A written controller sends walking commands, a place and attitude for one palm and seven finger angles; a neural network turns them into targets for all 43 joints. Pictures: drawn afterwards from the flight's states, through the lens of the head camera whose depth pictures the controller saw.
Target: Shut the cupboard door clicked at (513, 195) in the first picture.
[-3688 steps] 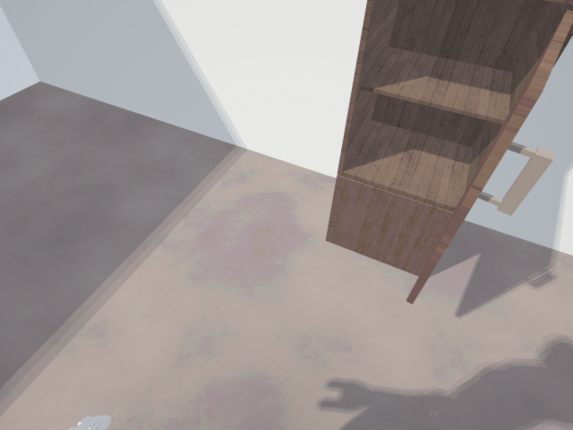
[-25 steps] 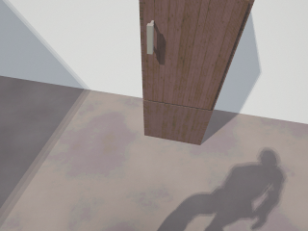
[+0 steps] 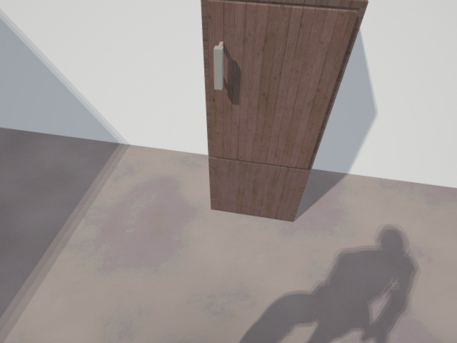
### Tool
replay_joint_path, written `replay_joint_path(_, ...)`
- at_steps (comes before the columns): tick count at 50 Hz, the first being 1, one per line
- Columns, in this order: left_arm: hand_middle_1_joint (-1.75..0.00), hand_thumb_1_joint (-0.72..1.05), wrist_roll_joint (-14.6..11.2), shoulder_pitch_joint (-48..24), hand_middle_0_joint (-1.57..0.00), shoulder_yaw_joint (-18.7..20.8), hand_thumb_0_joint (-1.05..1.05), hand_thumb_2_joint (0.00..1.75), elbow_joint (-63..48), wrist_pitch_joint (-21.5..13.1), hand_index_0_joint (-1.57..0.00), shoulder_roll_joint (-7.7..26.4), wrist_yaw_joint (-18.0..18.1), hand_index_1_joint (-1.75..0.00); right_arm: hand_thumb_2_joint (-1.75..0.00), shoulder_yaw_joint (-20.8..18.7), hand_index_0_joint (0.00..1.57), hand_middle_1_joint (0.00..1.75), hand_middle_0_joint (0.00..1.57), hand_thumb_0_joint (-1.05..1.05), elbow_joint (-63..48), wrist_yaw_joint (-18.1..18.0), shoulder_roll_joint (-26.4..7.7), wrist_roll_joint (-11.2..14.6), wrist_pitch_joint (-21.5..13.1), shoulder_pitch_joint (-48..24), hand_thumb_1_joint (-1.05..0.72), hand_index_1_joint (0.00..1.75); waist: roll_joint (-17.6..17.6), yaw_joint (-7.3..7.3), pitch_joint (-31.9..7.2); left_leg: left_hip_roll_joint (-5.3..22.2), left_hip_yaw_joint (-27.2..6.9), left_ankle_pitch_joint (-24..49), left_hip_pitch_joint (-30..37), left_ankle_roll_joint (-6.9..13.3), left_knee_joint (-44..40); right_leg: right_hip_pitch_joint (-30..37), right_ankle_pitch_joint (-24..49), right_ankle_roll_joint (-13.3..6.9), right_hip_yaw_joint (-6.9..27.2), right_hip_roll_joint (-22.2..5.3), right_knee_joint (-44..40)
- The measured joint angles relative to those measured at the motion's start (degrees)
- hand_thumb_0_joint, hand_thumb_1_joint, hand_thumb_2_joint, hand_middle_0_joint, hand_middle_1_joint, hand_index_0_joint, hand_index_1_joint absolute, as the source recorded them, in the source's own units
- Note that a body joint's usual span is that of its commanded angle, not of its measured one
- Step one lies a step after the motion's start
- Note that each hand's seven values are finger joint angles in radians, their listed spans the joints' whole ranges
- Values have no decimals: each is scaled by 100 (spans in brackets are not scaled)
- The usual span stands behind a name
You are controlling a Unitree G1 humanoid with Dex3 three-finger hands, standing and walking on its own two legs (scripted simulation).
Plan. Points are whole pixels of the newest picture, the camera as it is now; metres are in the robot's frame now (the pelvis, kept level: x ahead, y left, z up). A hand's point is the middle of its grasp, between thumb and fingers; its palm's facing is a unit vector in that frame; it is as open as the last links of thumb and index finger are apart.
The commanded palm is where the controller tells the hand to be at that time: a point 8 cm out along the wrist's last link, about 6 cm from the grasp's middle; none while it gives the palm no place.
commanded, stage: let the arm hang, fingers relaxed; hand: left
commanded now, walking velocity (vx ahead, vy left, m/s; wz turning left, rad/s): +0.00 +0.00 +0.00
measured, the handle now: (220, 65) +0.87 +0.07 +0.08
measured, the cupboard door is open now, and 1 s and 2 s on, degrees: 0 0 0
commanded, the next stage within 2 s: look to check the result in 0.08 s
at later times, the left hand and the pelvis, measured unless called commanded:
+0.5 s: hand out of the picture -0.03 +0.17 -0.18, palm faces +0.02 -0.98 -0.19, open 7.4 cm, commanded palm none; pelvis +0.01 +0.00 +0.00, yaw +0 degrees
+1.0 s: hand out of the picture +0.02 +0.18 -0.17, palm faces +0.01 -0.98 -0.21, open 7.4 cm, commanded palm none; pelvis +0.02 +0.00 +0.00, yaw +0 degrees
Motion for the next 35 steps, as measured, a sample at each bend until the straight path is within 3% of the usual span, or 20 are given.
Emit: replay_joint_path(35,-29,91,8,-225,-20,27,0,90,2,-30,-20,330,-17,-30,-90,-27,20,30,20,0,-61,24,-361,15,-49,-397,-91,30,4,26,140,-20,37,-35,157,10,-128,172,12,21,44,-17,-190)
